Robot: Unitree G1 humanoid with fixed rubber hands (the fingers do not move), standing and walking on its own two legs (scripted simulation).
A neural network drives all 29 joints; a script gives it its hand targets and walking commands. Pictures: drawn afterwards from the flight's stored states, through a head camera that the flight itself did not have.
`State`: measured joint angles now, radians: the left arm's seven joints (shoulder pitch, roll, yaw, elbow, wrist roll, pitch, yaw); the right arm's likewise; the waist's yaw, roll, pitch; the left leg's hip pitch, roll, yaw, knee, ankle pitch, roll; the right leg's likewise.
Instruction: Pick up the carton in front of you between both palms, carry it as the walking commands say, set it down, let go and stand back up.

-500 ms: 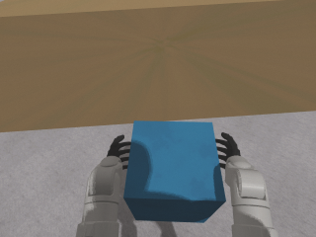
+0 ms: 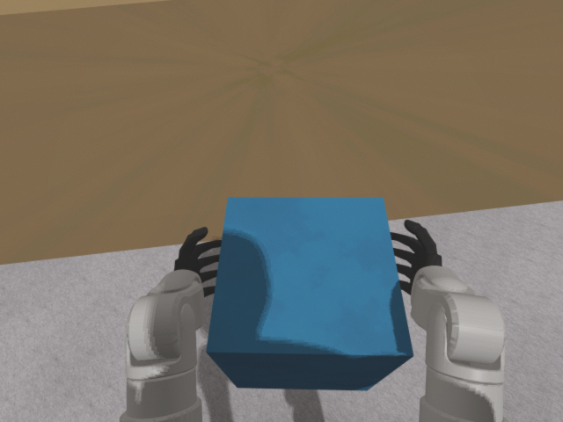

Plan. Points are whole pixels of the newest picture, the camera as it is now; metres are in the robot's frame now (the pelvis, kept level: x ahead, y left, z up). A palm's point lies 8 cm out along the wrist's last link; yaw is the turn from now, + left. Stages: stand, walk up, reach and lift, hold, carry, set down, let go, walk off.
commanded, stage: carry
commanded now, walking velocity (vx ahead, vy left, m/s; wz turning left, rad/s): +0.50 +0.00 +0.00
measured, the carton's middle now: (303, 302) +0.29 -0.01 +0.02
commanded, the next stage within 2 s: none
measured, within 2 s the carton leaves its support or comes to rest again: neither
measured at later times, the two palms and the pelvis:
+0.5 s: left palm (212, 155) +0.60 +0.16 +0.07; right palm (361, 147) +0.59 -0.14 +0.08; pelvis +0.32 +0.02 +0.00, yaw -3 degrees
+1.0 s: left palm (244, 70) +0.93 +0.11 +0.10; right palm (356, 63) +0.94 -0.19 +0.10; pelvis +0.66 -0.04 +0.01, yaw +1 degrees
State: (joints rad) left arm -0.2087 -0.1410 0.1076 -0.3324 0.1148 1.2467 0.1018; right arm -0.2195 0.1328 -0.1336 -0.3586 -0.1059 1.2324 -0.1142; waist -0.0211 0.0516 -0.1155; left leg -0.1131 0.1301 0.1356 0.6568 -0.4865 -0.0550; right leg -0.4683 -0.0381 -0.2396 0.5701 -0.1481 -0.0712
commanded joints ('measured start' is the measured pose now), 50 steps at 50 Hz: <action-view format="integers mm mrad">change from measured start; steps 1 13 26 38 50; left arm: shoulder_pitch -472 -487 -512 -425 -566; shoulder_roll -825 -906 -959 -924 -907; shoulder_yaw -642 -719 -733 -751 -710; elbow -42 -123 -71 -157 -164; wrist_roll -384 -461 -437 -408 -458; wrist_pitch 4 -29 -57 -86 -24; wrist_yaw -242 -281 -291 -240 -260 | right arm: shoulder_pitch -497 -372 -402 -347 -512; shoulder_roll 860 960 1031 927 906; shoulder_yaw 735 732 747 756 743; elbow -6 -1 47 -62 -87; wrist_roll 451 371 419 442 436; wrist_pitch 48 -21 -55 -59 5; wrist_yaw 282 249 291 302 278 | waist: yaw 51 43 -7 1 40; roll -291 -181 3 105 -91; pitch -270 -199 -299 -153 -290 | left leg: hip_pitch -636 -532 312 219 -558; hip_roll -73 -64 259 113 -11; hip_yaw -68 31 -432 9 -137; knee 542 -8 -398 -438 565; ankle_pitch -28 353 433 663 130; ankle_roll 35 55 260 168 87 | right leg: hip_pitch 721 606 -226 -118 642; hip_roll -420 -212 -68 -27 -318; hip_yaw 754 174 238 48 457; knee -352 -343 705 12 -278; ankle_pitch -160 337 -251 83 273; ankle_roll -179 -57 33 61 -102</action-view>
